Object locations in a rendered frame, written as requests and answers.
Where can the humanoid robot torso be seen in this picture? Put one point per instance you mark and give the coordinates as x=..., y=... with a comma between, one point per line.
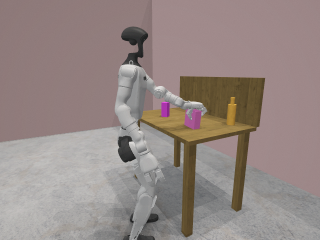
x=135, y=102

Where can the robot right upper arm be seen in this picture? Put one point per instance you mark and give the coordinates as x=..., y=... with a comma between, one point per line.
x=127, y=77

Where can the robot left hand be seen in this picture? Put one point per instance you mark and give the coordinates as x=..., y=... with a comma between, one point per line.
x=196, y=105

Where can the robot left forearm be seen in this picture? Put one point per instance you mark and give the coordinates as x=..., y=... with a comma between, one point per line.
x=177, y=101

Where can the robot left upper arm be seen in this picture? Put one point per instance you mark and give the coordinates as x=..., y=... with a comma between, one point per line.
x=158, y=92

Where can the robot head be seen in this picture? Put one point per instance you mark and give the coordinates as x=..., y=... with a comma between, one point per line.
x=134, y=35

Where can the table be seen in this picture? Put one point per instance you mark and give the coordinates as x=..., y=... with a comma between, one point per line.
x=215, y=94

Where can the robot right hand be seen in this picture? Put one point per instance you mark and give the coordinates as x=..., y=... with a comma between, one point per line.
x=148, y=163

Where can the robot right forearm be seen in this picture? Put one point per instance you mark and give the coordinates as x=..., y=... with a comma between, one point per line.
x=129, y=123

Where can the sponge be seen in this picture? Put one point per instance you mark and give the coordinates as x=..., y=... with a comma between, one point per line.
x=196, y=119

